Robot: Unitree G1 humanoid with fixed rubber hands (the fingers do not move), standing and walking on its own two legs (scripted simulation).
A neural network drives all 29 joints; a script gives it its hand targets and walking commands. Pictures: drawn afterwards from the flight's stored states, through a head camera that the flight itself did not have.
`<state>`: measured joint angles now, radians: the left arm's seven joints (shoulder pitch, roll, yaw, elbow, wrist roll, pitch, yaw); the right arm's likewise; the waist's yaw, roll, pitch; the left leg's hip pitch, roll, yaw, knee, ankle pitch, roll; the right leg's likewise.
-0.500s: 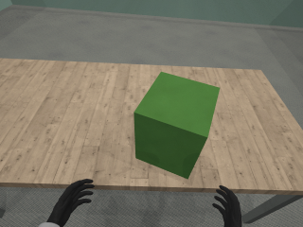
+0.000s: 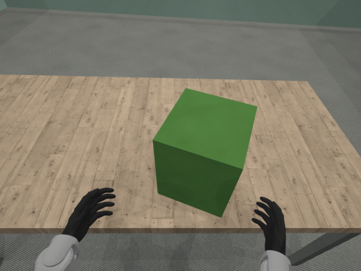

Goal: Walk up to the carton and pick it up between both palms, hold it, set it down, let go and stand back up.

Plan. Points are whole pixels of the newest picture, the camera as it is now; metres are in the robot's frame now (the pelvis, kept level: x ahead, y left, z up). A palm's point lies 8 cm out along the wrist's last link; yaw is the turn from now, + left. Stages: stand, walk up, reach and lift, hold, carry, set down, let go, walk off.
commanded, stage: reach and lift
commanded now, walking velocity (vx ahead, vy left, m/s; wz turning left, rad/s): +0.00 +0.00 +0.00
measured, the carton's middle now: (203, 153) +0.43 -0.05 -0.01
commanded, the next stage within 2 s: none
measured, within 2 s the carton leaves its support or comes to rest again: neither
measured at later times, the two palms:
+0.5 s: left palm (95, 183) +0.29 +0.20 +0.05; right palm (282, 214) +0.24 -0.20 +0.04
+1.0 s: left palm (107, 143) +0.37 +0.18 +0.10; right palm (288, 178) +0.29 -0.21 +0.09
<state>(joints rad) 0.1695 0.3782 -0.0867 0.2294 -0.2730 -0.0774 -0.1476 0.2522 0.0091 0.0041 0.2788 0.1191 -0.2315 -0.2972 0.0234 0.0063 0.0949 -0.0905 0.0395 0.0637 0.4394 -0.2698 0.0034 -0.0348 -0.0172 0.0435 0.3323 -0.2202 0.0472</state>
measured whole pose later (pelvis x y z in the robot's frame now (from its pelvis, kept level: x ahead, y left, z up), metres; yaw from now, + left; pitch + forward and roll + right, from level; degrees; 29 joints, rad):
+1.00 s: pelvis -0.02 -0.01 +0.00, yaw +0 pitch -1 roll -1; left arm -0.48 0.37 0.01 0.46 -0.22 0.33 -0.11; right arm -0.29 -0.09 -0.02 0.27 0.24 0.24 -0.32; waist -0.09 -0.03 0.03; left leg -0.15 0.04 0.06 0.37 -0.20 0.00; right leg -0.10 -0.02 0.03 0.28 -0.16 0.04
